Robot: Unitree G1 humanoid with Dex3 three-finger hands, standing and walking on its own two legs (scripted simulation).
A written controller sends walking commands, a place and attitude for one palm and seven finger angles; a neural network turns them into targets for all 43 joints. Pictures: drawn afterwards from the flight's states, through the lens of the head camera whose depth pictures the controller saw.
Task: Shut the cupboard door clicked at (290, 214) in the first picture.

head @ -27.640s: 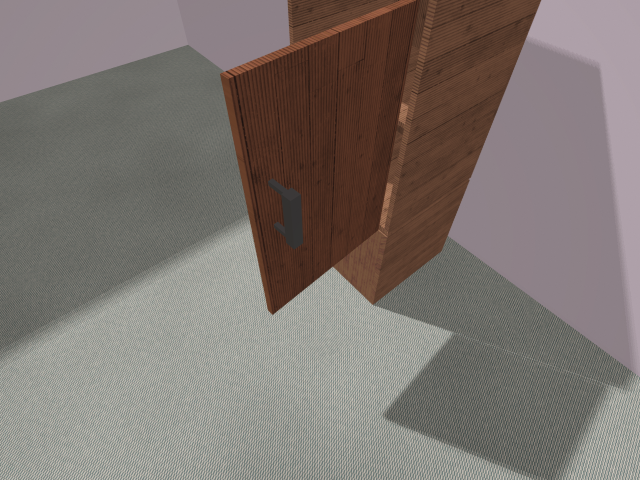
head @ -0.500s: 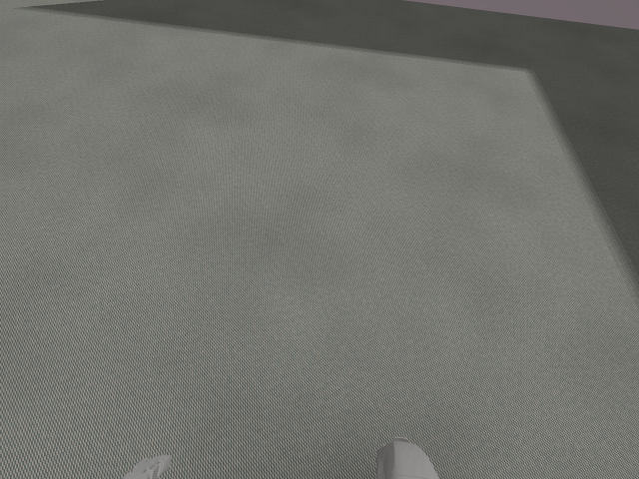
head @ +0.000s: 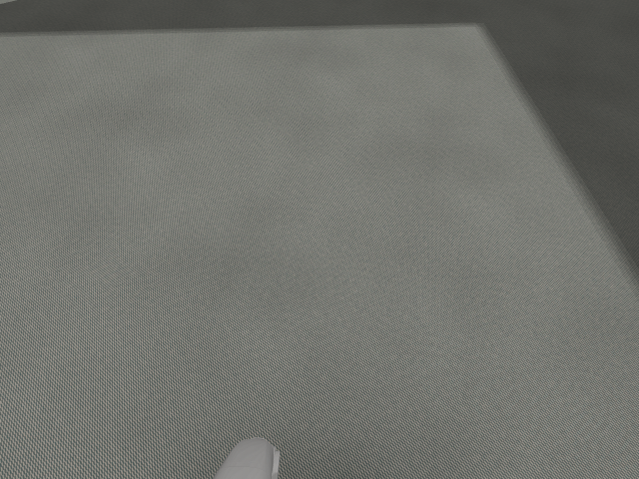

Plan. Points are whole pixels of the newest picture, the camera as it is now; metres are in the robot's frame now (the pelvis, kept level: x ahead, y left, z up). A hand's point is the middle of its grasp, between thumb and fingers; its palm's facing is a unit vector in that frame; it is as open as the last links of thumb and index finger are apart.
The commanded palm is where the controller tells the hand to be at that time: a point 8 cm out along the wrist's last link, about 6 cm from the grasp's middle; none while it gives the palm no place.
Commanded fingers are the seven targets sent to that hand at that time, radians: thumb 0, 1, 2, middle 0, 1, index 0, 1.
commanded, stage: turn to face it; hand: left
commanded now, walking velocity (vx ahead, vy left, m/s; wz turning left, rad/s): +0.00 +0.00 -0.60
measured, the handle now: out of the picture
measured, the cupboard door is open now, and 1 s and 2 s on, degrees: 59 59 59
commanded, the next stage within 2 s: none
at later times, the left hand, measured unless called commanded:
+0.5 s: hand (142, 418) +0.20 +0.28 -0.17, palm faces -0.25 -0.95 -0.20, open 7.4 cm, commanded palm none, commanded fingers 0.00 0.90 0.90 -0.20 -0.30 -0.20 -0.30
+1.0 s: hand (241, 370) +0.28 +0.14 -0.15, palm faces -0.61 -0.75 -0.24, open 7.4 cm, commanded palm none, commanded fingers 0.00 0.90 0.90 -0.20 -0.30 -0.20 -0.30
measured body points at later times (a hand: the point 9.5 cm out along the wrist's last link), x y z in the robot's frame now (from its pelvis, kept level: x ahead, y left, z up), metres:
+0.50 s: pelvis +0.07 +0.09 +0.01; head +0.12 +0.12 +0.45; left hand +0.22 +0.33 -0.15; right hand +0.10 -0.18 -0.11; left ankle +0.09 +0.18 -0.74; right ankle -0.02 -0.05 -0.64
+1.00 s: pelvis +0.07 +0.05 +0.00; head +0.10 +0.01 +0.45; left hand +0.31 +0.18 -0.13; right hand -0.05 -0.19 -0.15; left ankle +0.16 +0.18 -0.66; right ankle +0.00 -0.03 -0.74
